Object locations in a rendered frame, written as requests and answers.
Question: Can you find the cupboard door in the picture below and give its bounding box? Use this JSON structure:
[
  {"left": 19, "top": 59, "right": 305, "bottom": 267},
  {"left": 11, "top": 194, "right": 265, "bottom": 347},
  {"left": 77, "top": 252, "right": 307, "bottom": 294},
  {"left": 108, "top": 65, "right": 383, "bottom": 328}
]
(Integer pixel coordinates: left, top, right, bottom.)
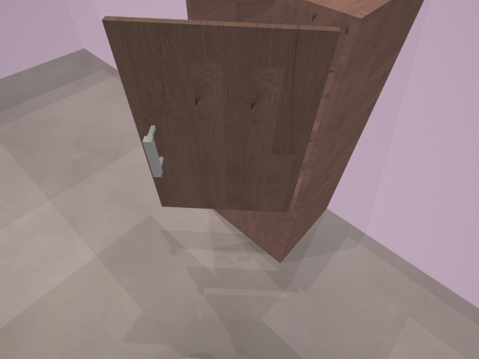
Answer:
[{"left": 102, "top": 16, "right": 341, "bottom": 212}]

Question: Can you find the handle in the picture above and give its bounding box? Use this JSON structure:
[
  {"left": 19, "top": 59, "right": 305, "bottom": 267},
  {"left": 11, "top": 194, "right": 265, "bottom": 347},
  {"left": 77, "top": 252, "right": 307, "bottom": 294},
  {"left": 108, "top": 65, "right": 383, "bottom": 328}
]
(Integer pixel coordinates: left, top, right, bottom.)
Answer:
[{"left": 142, "top": 126, "right": 164, "bottom": 177}]

